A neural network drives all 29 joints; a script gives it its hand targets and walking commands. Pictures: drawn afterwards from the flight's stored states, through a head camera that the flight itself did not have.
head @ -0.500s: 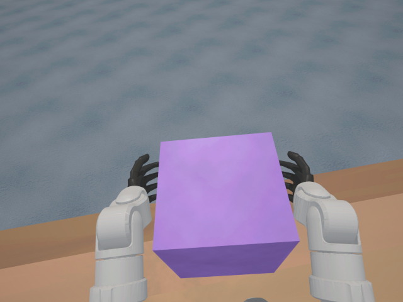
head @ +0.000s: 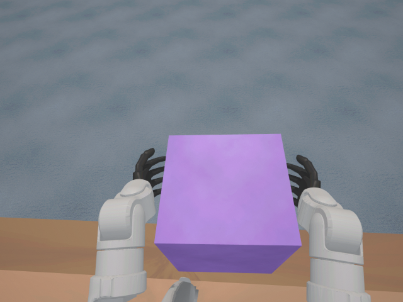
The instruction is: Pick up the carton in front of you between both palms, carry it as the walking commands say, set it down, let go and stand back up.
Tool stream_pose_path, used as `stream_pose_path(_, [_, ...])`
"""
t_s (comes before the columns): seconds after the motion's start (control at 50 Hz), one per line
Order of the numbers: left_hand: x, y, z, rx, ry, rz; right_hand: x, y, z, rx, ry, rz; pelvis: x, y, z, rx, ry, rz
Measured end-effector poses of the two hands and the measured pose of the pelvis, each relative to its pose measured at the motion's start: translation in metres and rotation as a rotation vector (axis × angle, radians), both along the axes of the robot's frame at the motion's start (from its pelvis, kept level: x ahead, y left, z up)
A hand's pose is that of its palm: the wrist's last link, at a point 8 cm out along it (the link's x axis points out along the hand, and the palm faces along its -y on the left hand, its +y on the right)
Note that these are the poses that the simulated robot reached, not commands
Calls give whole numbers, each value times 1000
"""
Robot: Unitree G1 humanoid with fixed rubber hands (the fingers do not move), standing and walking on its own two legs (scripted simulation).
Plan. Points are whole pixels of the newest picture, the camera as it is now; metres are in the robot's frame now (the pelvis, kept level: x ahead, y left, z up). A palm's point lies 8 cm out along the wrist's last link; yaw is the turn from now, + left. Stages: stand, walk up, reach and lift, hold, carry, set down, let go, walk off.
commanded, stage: carry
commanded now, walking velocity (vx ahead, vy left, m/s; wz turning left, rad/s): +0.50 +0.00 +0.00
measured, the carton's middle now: (224, 210) +0.32 +0.03 +0.00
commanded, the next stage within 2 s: none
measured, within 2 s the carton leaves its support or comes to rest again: neither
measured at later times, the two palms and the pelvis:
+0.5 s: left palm (193, 100) +0.71 +0.16 -0.04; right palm (291, 108) +0.69 -0.14 -0.03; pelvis +0.38 +0.03 -0.11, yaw +0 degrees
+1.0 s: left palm (200, 63) +1.09 +0.19 -0.14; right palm (268, 67) +1.11 -0.11 -0.15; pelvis +0.77 +0.02 -0.23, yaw -1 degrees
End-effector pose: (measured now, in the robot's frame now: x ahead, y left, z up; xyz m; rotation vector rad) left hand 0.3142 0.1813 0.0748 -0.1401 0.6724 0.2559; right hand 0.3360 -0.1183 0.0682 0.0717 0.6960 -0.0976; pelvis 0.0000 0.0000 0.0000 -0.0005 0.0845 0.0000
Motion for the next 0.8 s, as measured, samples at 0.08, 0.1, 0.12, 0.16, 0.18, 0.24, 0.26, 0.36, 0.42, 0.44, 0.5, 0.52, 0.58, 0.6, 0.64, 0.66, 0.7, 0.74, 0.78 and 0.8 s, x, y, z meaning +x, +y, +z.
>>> stream_pose_path(0.08, [69, 2, -2, 24, -49, -27, 60, 1, -10, 8, -50, -19, 63, 10, -15, -6, 3, -9])
stream_pose_path(0.1, [88, 3, -4, 27, -65, -34, 77, 2, -12, 6, -67, -21, 80, 13, -22, -9, 2, -12])
stream_pose_path(0.12, [106, 4, -7, 30, -82, -40, 94, 3, -15, 4, -85, -24, 99, 16, -30, -14, -1, -15])
stream_pose_path(0.16, [145, 6, -15, 38, -116, -61, 130, 5, -21, -6, -119, -35, 138, 23, -49, -31, -20, -18])
stream_pose_path(0.18, [167, 6, -21, 43, -134, -81, 147, 5, -25, -15, -137, -47, 158, 26, -62, -37, -31, -22])
stream_pose_path(0.24, [221, -2, -46, 40, -128, -142, 190, -3, -43, -59, -130, -76, 201, 31, -85, 11, -47, 2])
stream_pose_path(0.26, [234, -6, -53, 43, -107, -156, 200, -7, -50, -57, -109, -89, 216, 34, -89, 8, -44, -6])
stream_pose_path(0.36, [300, -19, -86, 22, -21, -182, 255, -20, -81, -39, -18, -143, 280, 41, -97, 6, -14, -13])
stream_pose_path(0.42, [338, -23, -101, 9, 0, -178, 294, -23, -91, -40, 2, -151, 318, 39, -99, 5, -6, -5])
stream_pose_path(0.44, [351, -23, -104, 5, -2, -173, 309, -24, -93, -40, 0, -149, 331, 38, -100, 3, -3, -1])
stream_pose_path(0.5, [393, -24, -111, 1, -29, -157, 356, -25, -96, -40, -27, -139, 376, 32, -108, 2, 0, 6])
stream_pose_path(0.52, [408, -25, -112, 1, -45, -152, 374, -26, -97, -41, -43, -135, 393, 29, -113, 4, 0, 8])
stream_pose_path(0.58, [460, -29, -117, 13, -96, -142, 430, -30, -101, -47, -97, -115, 446, 20, -132, 20, -8, 11])
stream_pose_path(0.6, [477, -30, -120, 22, -111, -135, 451, -31, -104, -49, -113, -101, 466, 17, -141, 25, -19, 12])
stream_pose_path(0.64, [511, -27, -128, 43, -145, -104, 495, -28, -115, -45, -152, -51, 505, 10, -165, 24, -35, 15])
stream_pose_path(0.66, [525, -24, -134, 58, -146, -89, 516, -25, -122, -43, -157, -26, 520, 8, -175, 11, -32, 12])
stream_pose_path(0.7, [549, -16, -150, 70, -114, -65, 550, -17, -138, -39, -129, 8, 547, 4, -186, -6, -22, 9])
stream_pose_path(0.74, [570, -9, -167, 58, -60, -39, 577, -9, -156, -35, -75, 28, 573, 0, -191, -16, -14, 6])
stream_pose_path(0.78, [590, -4, -183, 34, -9, -16, 601, -3, -175, -25, -22, 31, 599, -2, -193, -14, -6, 9])
stream_pose_path(0.8, [602, -2, -189, 23, 9, -7, 612, -2, -182, -17, -3, 28, 612, -2, -193, -12, -3, 9])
